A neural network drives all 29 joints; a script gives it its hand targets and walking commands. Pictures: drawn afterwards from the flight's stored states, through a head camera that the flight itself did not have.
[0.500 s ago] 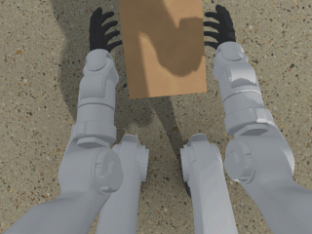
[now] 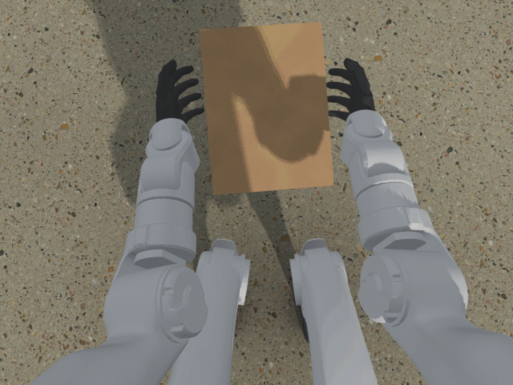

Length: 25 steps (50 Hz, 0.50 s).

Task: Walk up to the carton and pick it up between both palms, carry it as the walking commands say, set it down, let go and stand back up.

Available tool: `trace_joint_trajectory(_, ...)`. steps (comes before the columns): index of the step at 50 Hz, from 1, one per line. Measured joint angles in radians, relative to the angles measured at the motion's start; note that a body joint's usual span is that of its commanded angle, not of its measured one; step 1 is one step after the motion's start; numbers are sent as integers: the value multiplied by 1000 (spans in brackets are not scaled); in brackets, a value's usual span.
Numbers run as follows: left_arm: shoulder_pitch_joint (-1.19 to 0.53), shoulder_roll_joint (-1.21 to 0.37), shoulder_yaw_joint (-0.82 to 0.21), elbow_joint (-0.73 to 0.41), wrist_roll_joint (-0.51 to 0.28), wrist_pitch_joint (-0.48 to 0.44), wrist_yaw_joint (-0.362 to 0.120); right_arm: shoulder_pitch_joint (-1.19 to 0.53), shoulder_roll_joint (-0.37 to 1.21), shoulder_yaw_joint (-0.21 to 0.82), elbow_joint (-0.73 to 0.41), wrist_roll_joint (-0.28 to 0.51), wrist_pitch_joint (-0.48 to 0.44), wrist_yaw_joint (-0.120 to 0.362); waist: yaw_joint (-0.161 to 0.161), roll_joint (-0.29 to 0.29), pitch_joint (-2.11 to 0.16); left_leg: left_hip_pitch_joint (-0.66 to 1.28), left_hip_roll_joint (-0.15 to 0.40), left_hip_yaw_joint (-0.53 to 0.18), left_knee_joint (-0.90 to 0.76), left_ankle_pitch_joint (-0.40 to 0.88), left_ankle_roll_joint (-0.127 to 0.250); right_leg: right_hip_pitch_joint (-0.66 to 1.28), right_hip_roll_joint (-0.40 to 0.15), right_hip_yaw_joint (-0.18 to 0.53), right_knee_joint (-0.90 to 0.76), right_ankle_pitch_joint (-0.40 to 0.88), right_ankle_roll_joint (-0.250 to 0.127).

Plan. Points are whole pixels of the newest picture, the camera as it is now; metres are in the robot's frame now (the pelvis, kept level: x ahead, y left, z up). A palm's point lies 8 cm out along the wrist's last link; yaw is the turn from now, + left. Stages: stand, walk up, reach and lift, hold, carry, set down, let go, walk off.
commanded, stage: reach and lift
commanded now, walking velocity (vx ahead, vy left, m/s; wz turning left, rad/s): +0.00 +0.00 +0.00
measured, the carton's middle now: (264, 119) +0.52 +0.01 -0.17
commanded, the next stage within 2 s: none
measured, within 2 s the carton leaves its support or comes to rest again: neither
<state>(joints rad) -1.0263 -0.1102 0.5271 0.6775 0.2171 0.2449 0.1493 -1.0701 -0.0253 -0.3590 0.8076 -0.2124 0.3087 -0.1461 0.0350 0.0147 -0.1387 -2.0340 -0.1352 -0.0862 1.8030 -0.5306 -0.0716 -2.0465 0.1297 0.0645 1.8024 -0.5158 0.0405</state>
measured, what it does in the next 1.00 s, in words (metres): rises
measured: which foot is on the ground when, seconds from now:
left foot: down 0.00-1.00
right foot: down 0.00-1.00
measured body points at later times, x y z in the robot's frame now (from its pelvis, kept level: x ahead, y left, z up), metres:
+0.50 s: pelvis +0.01 +0.00 +0.06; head +0.25 +0.00 +0.44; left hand +0.48 +0.14 +0.00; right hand +0.49 -0.13 -0.02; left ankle +0.10 +0.13 -0.45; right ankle +0.10 -0.12 -0.45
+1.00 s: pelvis +0.03 +0.01 +0.12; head +0.23 +0.00 +0.53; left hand +0.46 +0.15 +0.07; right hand +0.47 -0.12 +0.05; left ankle +0.10 +0.13 -0.45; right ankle +0.10 -0.12 -0.45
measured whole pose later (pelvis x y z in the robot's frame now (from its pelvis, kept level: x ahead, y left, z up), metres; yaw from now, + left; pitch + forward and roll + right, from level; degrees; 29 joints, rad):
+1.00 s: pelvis +0.03 +0.01 +0.12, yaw +0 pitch +36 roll -1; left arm -0.75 -0.20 0.48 0.62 0.25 0.20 0.15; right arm -0.77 0.08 -0.38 0.72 -0.23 0.26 -0.13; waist 0.04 0.02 -0.21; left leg -1.54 -0.14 -0.13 1.40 -0.48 -0.04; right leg -1.54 0.13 0.10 1.38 -0.47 0.03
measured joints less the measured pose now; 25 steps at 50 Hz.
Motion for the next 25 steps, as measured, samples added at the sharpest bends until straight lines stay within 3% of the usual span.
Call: trace_joint_trajectory(25,123,-49,-13,-22,21,-12,7,139,49,-19,-41,-20,-11,9,3,3,-50,219,-7,-25,-179,16,12,227,1,14,-186,12,0)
